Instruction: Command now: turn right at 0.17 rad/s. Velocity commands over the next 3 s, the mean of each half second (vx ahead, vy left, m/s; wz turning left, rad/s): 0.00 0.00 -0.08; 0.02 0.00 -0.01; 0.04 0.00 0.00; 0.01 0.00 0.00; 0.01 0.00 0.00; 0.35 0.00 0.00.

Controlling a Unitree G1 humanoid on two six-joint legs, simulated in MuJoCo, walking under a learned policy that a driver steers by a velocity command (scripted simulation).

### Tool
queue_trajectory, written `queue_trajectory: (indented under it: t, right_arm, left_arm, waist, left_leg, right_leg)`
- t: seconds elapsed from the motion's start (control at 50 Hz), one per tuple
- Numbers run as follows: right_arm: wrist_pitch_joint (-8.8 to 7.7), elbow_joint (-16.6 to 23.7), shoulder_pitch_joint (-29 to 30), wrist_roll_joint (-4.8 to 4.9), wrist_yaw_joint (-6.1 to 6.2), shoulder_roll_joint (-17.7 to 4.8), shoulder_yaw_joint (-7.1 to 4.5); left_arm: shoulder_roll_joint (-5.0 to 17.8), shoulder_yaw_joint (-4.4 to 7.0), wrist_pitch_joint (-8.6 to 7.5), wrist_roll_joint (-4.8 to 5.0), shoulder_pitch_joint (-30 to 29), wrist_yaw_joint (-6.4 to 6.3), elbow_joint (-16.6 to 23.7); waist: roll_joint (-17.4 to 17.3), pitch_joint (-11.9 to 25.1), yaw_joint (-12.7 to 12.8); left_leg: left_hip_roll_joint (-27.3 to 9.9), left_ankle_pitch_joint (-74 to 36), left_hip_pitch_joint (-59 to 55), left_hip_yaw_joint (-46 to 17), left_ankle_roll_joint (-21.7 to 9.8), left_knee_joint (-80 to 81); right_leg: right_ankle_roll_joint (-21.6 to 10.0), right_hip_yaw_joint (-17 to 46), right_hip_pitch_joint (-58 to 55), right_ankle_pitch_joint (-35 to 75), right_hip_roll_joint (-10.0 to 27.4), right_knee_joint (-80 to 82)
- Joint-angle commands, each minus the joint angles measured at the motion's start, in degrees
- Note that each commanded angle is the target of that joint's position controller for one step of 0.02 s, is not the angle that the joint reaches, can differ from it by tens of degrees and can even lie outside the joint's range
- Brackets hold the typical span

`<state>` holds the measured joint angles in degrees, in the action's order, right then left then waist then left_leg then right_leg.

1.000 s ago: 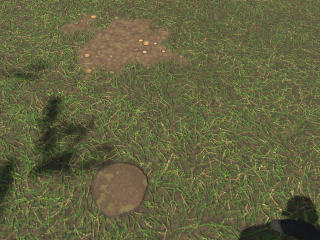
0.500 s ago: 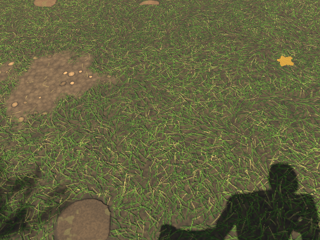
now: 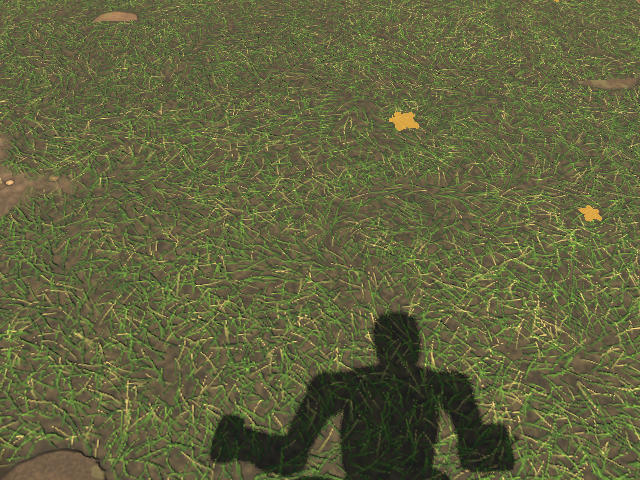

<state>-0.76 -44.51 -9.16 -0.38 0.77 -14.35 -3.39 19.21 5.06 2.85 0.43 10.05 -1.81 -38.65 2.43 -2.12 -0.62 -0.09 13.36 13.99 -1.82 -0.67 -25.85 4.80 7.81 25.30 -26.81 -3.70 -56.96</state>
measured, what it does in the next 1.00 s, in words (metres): steps on the spot: right foot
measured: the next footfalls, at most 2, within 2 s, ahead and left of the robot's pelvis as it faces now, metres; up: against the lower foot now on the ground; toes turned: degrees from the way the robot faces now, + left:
right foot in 0.12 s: +0.02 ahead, -0.15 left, +0.00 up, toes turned +3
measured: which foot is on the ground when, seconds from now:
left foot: down 0.00-1.00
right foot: up 0.00-0.10, down 0.12-1.00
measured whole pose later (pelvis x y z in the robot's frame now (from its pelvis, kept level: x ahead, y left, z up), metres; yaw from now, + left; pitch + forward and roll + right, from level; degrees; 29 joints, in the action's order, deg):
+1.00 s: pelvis +0.00 -0.03 -0.01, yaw +0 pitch -2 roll +0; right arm 0.2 -61.7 -12.1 0.3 2.5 -14.2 -2.1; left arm 13.2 1.6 -0.2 0.1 15.3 -1.6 -51.6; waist -0.3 -1.3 -0.7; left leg -2.0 18.5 12.8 -2.9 1.7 -32.2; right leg -0.9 2.2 10.4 -19.2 -1.6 -31.1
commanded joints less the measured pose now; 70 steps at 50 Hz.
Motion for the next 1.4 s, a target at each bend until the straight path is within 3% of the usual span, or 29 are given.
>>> queue_trajectory:
  t: [0.02, 0.06, 0.08, 0.1, 0.12, 0.14, 0.16, 0.18, 0.2, 0.24, 0.28, 0.5, 0.9, 0.94, 0.96, 0.98, 1.0, 1.02, 1.04, 1.06, 1.08, 1.12, 1.24, 1.4]
  right_arm:
    - [-0.01, 3.5, 3.2, 0.00, 0.34, -8.4, -1.51]
    - [0.50, 2.9, 1.3, 0.26, 0.19, -10.0, -1.74]
    - [0.59, 2.7, 1.7, 0.66, 0.09, -10.0, -1.53]
    - [0.51, 2.2, 1.1, 1.13, -0.03, -9.3, -1.15]
    - [-0.10, 1.5, -0.9, 1.06, -0.21, -8.4, -0.71]
    - [-0.96, 1.7, -1.5, -0.42, -0.64, -7.0, -0.07]
    - [-1.53, 1.3, -3.7, -0.77, -0.88, -4.5, 0.46]
    - [-1.48, 0.9, -0.3, -1.28, -0.78, -6.6, 0.35]
    - [-1.33, 0.7, 1.6, -0.97, -0.77, -7.3, 0.07]
    - [-0.59, 0.1, 1.7, -0.51, -0.22, -7.1, 0.08]
    - [-0.30, -0.8, 0.9, -0.28, 0.03, -6.8, 0.11]
    - [0.10, -6.7, -0.6, 0.05, 0.86, -7.1, -0.06]
    - [0.73, -15.0, -2.3, 0.34, 1.85, -6.4, 0.18]
    - [0.88, -16.0, -3.4, 0.74, 1.94, -5.6, 0.31]
    - [0.73, -15.7, -2.8, 1.00, 1.90, -5.3, 0.32]
    - [0.27, -14.7, -1.0, 0.84, 1.88, -4.4, 0.62]
    - [-0.36, -14.2, -0.6, 0.55, 1.76, -3.1, 1.02]
    - [-0.88, -14.5, -1.9, 0.17, 1.58, -2.5, 1.30]
    - [-1.21, -15.3, -3.2, -0.20, 1.37, -4.0, 1.09]
    - [-1.37, -16.2, -3.9, -0.08, 1.15, -6.3, 0.59]
    - [-1.37, -16.7, -4.7, 0.29, 1.03, -6.4, 0.62]
    - [-1.14, -17.0, -4.9, 0.76, 0.88, -5.4, 1.02]
    - [-0.39, -17.5, -4.6, 0.86, 0.71, -4.8, 1.33]
    - [0.41, -17.6, -4.1, 0.75, 1.01, -4.2, 1.25]
  left_arm:
    - [0.0, -0.74, -0.82, -0.13, -1.7, 0.30, 4.3]
    - [1.3, -0.43, -0.93, 0.39, -1.4, 0.40, 3.8]
    - [1.6, -0.26, -0.97, 0.39, 0.4, 0.44, 2.9]
    - [1.6, -0.26, -1.03, 0.09, 1.8, 0.50, 1.9]
    - [3.2, -0.15, -1.06, -0.52, 1.7, 0.34, 2.1]
    - [6.4, 0.29, -0.99, -1.05, 2.7, -0.14, 2.7]
    - [6.5, 0.20, -0.98, -1.46, 0.7, 0.15, 1.6]
    - [2.7, -0.51, -1.38, -1.36, -1.1, 0.92, 2.7]
    - [1.5, -0.90, -1.76, -1.81, -0.7, 1.23, 2.1]
    - [2.4, -0.81, -2.58, -1.68, -0.2, 1.29, 1.6]
    - [1.7, -1.19, -3.12, -1.50, 1.0, 1.07, 0.9]
    - [0.7, -1.68, -3.73, -1.19, 1.9, 0.93, -1.2]
    - [0.2, -2.16, -3.82, -0.75, 4.7, 0.34, -9.5]
    - [1.1, -1.83, -3.44, -0.35, 6.1, 0.03, -10.8]
    - [2.5, -1.39, -3.27, -0.03, 6.4, -0.10, -11.0]
    - [2.6, -1.53, -3.40, -0.05, 5.8, -0.18, -10.7]
    - [1.7, -2.00, -3.84, -0.37, 4.7, -0.17, -10.7]
    - [0.4, -2.50, -4.40, -0.67, 2.9, -0.09, -10.6]
    - [-0.1, -2.64, -4.86, -0.85, 2.4, -0.01, -10.6]
    - [-0.1, -2.48, -5.06, -0.80, 4.4, -0.02, -11.1]
    - [-0.1, -2.44, -5.08, -0.65, 6.9, -0.15, -12.1]
    - [-0.3, -2.62, -4.67, 0.03, 8.3, -0.49, -13.3]
    - [-0.8, -3.11, -2.86, -0.12, 8.4, -0.71, -15.3]
    - [-1.2, -3.44, -2.61, -0.23, 8.5, -1.01, -18.2]
  waist:
    - [-13.3, 6.3, -0.1]
    - [-13.8, 6.5, -1.0]
    - [-13.1, 6.3, 0.2]
    - [-12.2, 5.6, 1.1]
    - [-10.1, 6.0, 0.6]
    - [-3.6, 8.2, -0.4]
    - [6.7, 8.6, -3.7]
    - [4.3, 6.8, -1.1]
    - [2.9, 5.1, -0.3]
    - [2.6, 2.4, 0.0]
    - [2.5, 1.6, -0.2]
    - [-1.4, 1.8, -0.2]
    - [-2.0, 0.6, -0.3]
    - [-0.5, 0.8, 0.0]
    - [1.5, -1.1, 0.6]
    - [3.3, -4.3, 0.8]
    - [4.9, -5.6, 0.1]
    - [4.6, -6.0, -1.2]
    - [1.8, -5.6, -1.3]
    - [-3.3, -3.7, -0.1]
    - [-6.0, -0.6, 0.5]
    - [-5.1, 1.9, 0.6]
    - [-4.0, 2.4, 0.4]
    - [-3.0, 0.7, 0.2]
  left_leg:
    - [-10.5, -25.6, -6.7, -8.0, -11.1, 4.7]
    - [-11.4, -25.4, -7.1, -9.5, -11.6, 3.8]
    - [-11.1, -24.5, -6.4, -9.4, -11.0, 3.0]
    - [-10.4, -22.6, -4.9, -9.0, -9.4, 2.5]
    - [-9.7, -18.7, -1.8, -8.8, -6.4, 2.4]
    - [-7.0, -12.6, 2.1, -5.6, -2.7, -1.2]
    - [-2.8, -1.0, -0.3, -0.8, 0.5, 0.6]
    - [-2.4, -1.2, -2.6, -0.4, 2.6, 0.0]
    - [-2.0, -2.5, -2.3, 0.0, 3.0, -0.4]
    - [-2.1, -4.7, -1.9, -0.2, 2.6, -0.9]
    - [-2.3, -5.3, -2.3, -0.5, 2.3, -0.7]
    - [-2.7, -7.3, -3.9, -0.7, 3.2, -0.2]
    - [-2.2, -7.5, -4.0, -0.3, 2.7, 0.7]
    - [0.5, 5.8, -2.4, 2.7, 2.1, -1.9]
    - [1.9, 13.2, 0.9, 4.2, 1.5, -4.8]
    - [1.9, 12.2, 4.0, 4.4, 1.3, -7.0]
    - [0.7, 8.0, 3.8, 3.3, 1.0, -7.2]
    - [-0.7, 3.1, 1.1, 1.5, 0.8, -4.6]
    - [-1.3, -3.0, -1.0, 0.2, 0.8, -2.5]
    - [-1.5, -9.8, -1.8, -0.8, 0.7, -2.2]
    - [-1.8, -14.1, -3.0, -1.2, 0.2, -2.2]
    - [-1.9, -18.8, -3.9, -1.3, 0.1, -2.6]
    - [-1.7, -21.0, -5.3, -0.9, -0.2, -2.2]
    - [-1.2, -17.6, -5.2, -0.6, -0.2, -0.7]
  right_leg:
    - [1.1, -4.6, -4.0, 0.2, 3.3, 12.5]
    - [0.7, -6.5, -8.0, 3.3, 2.9, 20.8]
    - [-0.1, -7.3, -11.2, 9.0, 2.7, 27.9]
    - [-1.4, -7.6, -15.3, 16.2, 2.4, 36.4]
    - [-3.0, -4.3, -20.7, 22.3, 4.5, 38.4]
    - [-5.2, 1.9, -26.2, 36.2, 10.8, 35.6]
    - [-9.1, 2.7, -20.5, 32.0, 12.5, 32.7]
    - [-9.8, 2.4, -16.8, 23.6, 10.8, 33.7]
    - [-8.8, 1.7, -15.4, 19.2, 9.4, 34.1]
    - [-7.4, 1.0, -13.1, 18.2, 8.3, 34.3]
    - [-7.0, 0.7, -12.2, 18.8, 7.9, 34.0]
    - [-7.1, -0.4, -12.6, 20.2, 6.6, 33.4]
    - [-6.2, -3.2, -12.8, 20.6, 4.8, 33.6]
    - [-7.4, -2.8, -12.6, 3.2, 4.2, 35.2]
    - [-9.1, -0.1, -11.2, -8.7, 5.6, 37.2]
    - [-10.6, 3.9, -8.9, -12.4, 8.4, 40.1]
    - [-11.5, 6.8, -7.1, -10.9, 10.7, 41.3]
    - [-10.8, 5.9, -5.2, -4.5, 10.5, 39.9]
    - [-8.8, 1.2, -5.0, 4.5, 7.1, 36.4]
    - [-6.5, -4.1, -7.6, 13.5, 3.4, 31.9]
    - [-5.1, -6.2, -10.8, 19.4, 2.2, 29.4]
    - [-4.5, -6.2, -14.1, 25.3, 2.6, 28.6]
    - [-4.2, -5.8, -16.0, 27.6, 3.6, 29.4]
    - [-3.4, -6.1, -15.6, 25.3, 4.0, 31.2]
